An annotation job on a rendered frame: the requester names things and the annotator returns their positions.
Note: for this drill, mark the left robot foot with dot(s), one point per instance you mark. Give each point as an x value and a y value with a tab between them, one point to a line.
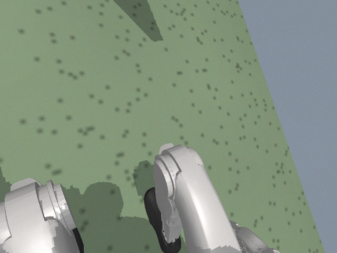
78	240

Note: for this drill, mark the right robot hand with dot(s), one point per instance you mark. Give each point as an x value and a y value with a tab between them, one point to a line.
249	242

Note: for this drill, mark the right robot foot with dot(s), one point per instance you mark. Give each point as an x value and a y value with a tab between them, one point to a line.
154	216

